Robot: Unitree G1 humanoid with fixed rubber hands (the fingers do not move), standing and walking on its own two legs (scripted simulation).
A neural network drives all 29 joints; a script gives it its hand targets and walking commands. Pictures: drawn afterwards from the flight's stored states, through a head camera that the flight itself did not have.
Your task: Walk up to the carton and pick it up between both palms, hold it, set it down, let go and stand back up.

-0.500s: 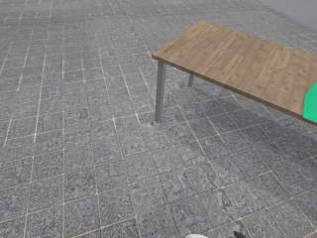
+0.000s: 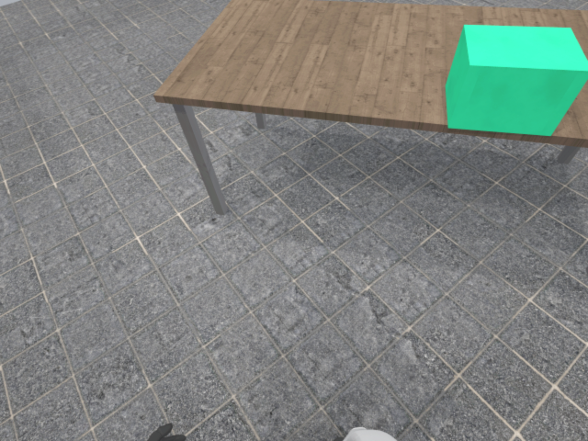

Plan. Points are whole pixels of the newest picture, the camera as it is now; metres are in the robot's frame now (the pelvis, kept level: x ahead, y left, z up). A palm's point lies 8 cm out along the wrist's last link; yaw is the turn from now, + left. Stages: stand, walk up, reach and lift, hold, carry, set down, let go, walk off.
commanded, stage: walk up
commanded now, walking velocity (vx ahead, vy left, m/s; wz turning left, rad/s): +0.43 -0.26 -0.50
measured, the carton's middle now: (506, 79) +0.86 -0.53 -0.05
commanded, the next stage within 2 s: none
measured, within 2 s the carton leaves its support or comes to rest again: neither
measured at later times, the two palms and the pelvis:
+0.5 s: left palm (247, 391) +0.22 +0.10 -0.13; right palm out of the picture +0.06 -0.36 -0.16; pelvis +0.11 -0.12 -0.01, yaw -15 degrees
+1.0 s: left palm (245, 307) +0.37 +0.12 -0.17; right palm (518, 288) +0.35 -0.37 -0.11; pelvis +0.31 -0.12 -0.01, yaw -22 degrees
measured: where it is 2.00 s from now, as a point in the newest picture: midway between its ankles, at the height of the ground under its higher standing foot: (380, 361)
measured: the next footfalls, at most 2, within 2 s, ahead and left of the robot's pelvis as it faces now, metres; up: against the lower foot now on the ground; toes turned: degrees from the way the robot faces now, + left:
left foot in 0.06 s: +0.02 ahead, +0.15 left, +0.00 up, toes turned +3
right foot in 0.32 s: +0.15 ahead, -0.24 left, +0.00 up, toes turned -17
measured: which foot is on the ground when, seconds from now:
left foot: up 0.00-0.04, down 0.06-0.34, up 0.36-0.84, down 0.86-1.00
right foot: down 0.00-0.06, up 0.08-0.30, down 0.32-0.86, up 0.88-1.00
